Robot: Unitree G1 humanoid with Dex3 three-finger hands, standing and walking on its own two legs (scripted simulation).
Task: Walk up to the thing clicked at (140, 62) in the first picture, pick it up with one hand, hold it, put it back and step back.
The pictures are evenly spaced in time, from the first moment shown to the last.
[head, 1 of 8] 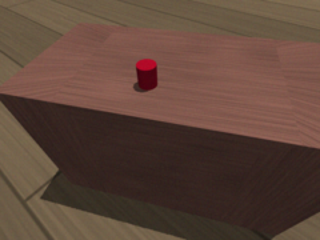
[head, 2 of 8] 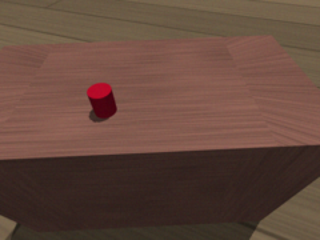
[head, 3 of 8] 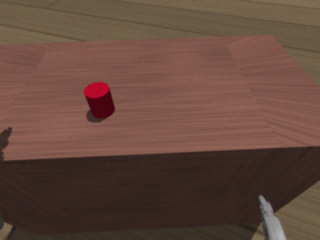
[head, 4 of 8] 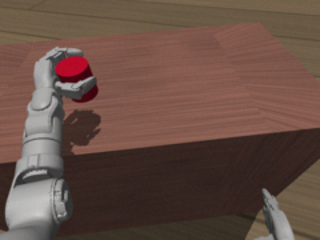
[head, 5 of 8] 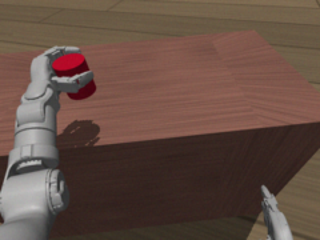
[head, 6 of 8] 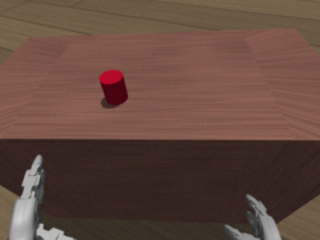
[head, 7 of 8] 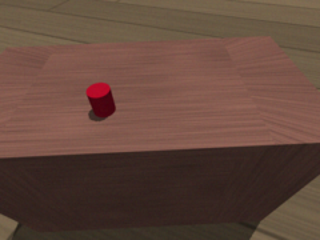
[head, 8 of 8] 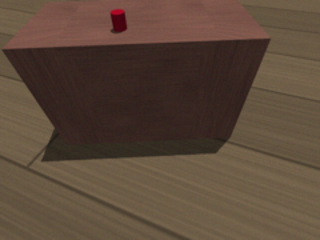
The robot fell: no
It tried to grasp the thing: yes
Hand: left
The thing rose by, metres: 0.24
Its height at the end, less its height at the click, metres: +0.00
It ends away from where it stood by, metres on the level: 0.00
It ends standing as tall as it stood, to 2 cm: yes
